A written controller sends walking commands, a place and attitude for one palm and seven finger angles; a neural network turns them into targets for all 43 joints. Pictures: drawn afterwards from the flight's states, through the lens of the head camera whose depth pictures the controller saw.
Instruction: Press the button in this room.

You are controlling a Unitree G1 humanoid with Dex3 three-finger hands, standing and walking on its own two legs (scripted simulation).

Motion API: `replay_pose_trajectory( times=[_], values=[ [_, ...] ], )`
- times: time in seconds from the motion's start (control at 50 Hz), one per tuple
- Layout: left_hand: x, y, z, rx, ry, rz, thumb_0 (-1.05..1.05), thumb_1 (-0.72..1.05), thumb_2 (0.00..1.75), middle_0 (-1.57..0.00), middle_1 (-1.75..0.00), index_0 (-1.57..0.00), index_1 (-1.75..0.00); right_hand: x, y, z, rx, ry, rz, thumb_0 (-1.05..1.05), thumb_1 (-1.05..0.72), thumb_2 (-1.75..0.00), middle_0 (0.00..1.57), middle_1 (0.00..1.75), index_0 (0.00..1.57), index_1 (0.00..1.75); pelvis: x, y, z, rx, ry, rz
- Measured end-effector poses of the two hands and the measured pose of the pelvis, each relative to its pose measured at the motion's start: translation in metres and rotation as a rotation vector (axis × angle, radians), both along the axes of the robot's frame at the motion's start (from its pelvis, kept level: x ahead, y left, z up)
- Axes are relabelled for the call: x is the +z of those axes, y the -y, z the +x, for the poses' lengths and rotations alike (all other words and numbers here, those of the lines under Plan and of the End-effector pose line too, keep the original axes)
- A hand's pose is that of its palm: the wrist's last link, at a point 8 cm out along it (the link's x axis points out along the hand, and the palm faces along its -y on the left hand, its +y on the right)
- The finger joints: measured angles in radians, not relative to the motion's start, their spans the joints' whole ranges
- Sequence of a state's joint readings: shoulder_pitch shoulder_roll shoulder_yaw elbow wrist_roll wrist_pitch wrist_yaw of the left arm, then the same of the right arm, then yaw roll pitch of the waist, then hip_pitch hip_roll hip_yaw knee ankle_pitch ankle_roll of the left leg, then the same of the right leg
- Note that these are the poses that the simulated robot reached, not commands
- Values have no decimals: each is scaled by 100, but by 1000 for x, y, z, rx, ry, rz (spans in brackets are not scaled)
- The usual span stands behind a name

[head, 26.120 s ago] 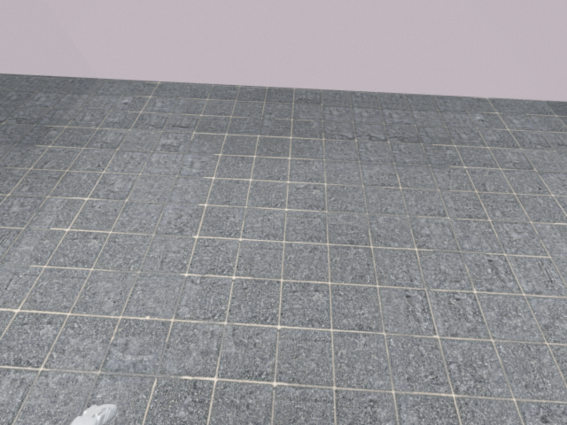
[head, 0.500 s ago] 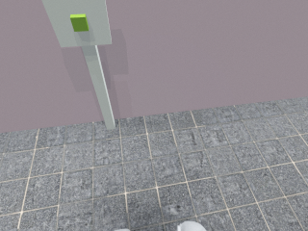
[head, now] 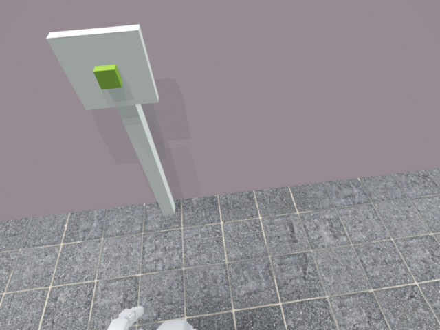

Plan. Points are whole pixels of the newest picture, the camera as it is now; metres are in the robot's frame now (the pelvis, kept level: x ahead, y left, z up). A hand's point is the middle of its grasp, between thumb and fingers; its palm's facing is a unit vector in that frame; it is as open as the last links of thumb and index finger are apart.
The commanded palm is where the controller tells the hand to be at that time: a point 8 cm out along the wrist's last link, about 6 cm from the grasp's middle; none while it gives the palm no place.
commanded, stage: turn to face it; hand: left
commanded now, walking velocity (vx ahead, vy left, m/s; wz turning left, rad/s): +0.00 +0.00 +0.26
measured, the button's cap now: (108, 76) +0.69 +0.31 +0.08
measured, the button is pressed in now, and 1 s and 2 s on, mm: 0 0 0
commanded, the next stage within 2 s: take the last steps up to it in 0.14 s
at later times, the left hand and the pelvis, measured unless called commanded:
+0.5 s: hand out of the picture -0.02 +0.25 -0.17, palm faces +0.16 -0.97 -0.16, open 7.4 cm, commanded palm none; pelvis +0.02 +0.07 +0.01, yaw +7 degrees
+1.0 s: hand (137, 312) +0.18 +0.19 -0.16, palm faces +0.18 -0.96 -0.23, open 7.1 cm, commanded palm none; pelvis +0.14 +0.00 +0.00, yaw +8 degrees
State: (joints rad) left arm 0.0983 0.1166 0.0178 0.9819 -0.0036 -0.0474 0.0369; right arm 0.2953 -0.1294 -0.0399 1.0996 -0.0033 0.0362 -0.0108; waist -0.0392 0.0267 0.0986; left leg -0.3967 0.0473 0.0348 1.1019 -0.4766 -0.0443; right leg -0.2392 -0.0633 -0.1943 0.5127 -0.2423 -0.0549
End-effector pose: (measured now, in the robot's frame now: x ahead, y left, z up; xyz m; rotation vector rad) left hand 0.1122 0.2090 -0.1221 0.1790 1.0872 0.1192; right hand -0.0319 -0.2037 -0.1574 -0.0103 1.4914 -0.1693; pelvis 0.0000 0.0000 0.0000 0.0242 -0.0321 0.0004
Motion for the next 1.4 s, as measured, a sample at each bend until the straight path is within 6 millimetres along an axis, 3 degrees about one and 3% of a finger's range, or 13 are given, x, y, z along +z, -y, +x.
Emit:
replay_pose_trajectory(
  times=[0.14, 0.26, 0.36, 0.48, 0.56, 0.64, 0.76, 0.86, 0.94, 1.06, 1.22, 1.3, 1.4],
  values=[
    [-2, -41, -42, 88, -79, 47, -3, 93, 90, -20, -30, -20, -30, 10, 22, 82, 113, 164, -81, 1, -92, -90, 20, 30, 20, 30, 0, -10, 2, 50, -2, -13],
    [-30, -75, -94, 184, -170, 10, -1, 91, 90, -20, -30, -20, -30, 25, 12, 129, 227, 249, -167, 1, -91, -90, 19, 30, 20, 30, -10, -33, 1, 97, -4, -46],
    [-40, -90, -134, 229, -283, -28, 0, 91, 90, -20, -30, -20, -30, 39, -14, 140, 285, 288, -187, 1, -91, -90, 19, 30, 20, 30, -6, -51, 3, 103, 3, -51],
    [-24, -90, -146, 223, -334, -66, 0, 91, 90, -20, -30, -20, -30, 43, -39, 125, 266, 248, -152, 1, -91, -90, 20, 30, 20, 30, 9, -64, 15, 117, -14, -62],
    [-20, -88, -135, 207, -344, -68, 0, 91, 90, -20, -30, -20, -30, 39, -40, 104, 219, 192, -134, 1, -93, -90, 20, 30, 21, 30, 11, -66, 27, 109, -17, -51],
    [-19, -82, -105, 180, -326, -61, 0, 91, 90, -20, -30, -20, -30, 32, -39, 75, 163, 105, -109, 1, -92, -90, 20, 30, 20, 30, 10, -60, 41, 102, -14, -35],
    [-13, -65, -25, 121, -226, -32, 0, 91, 90, -20, -30, -20, -30, 20, -28, 40, 93, -55, -57, 1, -91, -90, 20, 30, 20, 30, 5, -41, 68, 96, -17, -16],
    [-14, -44, 43, 94, -102, 13, 0, 91, 90, -20, -30, -20, -30, 0, -7, 43, 74, -151, -13, 1, -90, -90, 20, 30, 20, 30, -11, -15, 101, 100, -21, -8],
    [-9, -26, 56, 144, -72, 3, 0, 91, 90, -20, -30, -20, -30, 0, 11, 92, 118, -119, -15, 1, -90, -90, 20, 30, 20, 30, -6, -4, 121, 124, -10, -16],
    [-5, -24, 41, 212, -157, 10, -2, 95, 90, -20, -30, -20, -30, 11, 25, 209, 188, 87, -58, 1, -91, -90, 20, 30, 20, 30, 5, 0, 154, 141, -13, -25],
    [-22, -8, 12, 277, -341, -101, 0, 92, 90, -20, -30, -20, -30, 24, -4, 336, 294, 258, -85, 1, -91, -90, 19, 30, 20, 30, 2, -21, 197, 156, -20, -54],
    [-38, -11, 7, 308, -429, -148, 0, 91, 90, -20, -30, -20, -30, 24, -35, 379, 347, 304, -102, 1, -91, -90, 19, 30, 20, 30, -6, -40, 219, 157, -16, -59],
    [-38, -28, 23, 286, -467, -140, 0, 91, 90, -20, -30, -20, -30, 29, -65, 396, 335, 323, -93, 0, -91, -90, 20, 30, 20, 30, -2, -52, 226, 130, -10, -48]
  ],
)
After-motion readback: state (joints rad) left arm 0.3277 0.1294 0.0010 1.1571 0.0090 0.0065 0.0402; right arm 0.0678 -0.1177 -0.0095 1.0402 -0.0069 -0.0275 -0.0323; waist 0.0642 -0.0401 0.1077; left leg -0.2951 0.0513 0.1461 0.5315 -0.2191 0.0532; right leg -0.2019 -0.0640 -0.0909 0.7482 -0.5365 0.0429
